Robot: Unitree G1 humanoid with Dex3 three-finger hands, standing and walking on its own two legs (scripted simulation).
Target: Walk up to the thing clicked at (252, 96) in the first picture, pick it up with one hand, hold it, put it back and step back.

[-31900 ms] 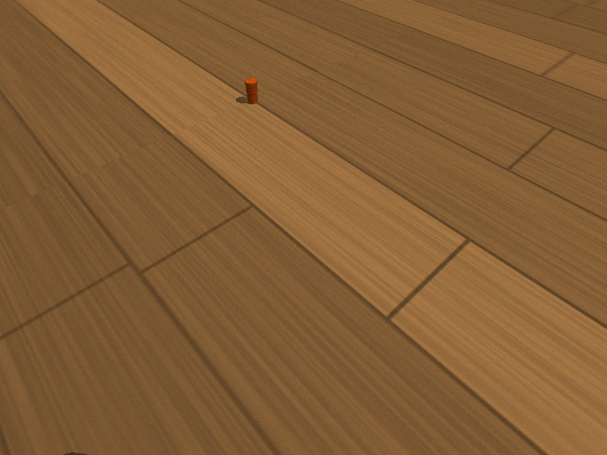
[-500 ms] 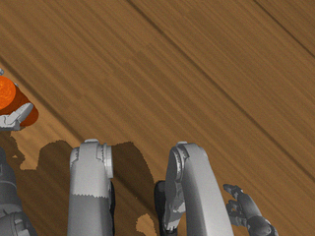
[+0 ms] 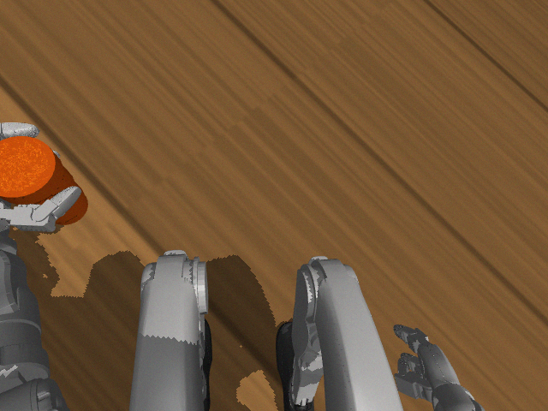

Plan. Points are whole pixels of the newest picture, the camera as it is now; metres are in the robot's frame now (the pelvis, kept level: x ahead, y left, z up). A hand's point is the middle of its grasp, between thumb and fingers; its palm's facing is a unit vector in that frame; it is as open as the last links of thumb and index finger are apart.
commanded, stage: lift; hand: left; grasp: from the side
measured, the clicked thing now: (45, 189) +0.39 +0.32 -0.06
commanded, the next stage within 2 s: hold in 1.96 s
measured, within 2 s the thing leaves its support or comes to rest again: neither
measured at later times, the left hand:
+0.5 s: hand out of the picture +0.36 +0.29 +0.13, palm faces +0.36 -0.93 -0.03, open 10.0 cm
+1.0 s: hand out of the picture +0.35 +0.27 +0.28, palm faces +0.36 -0.93 -0.01, open 10.0 cm
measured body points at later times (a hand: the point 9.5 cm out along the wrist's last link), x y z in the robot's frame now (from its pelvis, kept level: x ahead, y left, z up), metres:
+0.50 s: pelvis +0.01 +0.00 +0.12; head +0.18 +0.05 +0.54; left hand +0.34 +0.33 +0.13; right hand +0.21 -0.23 +0.01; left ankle +0.09 +0.12 -0.36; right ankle +0.08 -0.10 -0.36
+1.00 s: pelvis +0.05 +0.02 +0.26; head +0.14 +0.06 +0.69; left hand +0.33 +0.31 +0.28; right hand +0.23 -0.21 +0.16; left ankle +0.09 +0.12 -0.36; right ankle +0.08 -0.10 -0.36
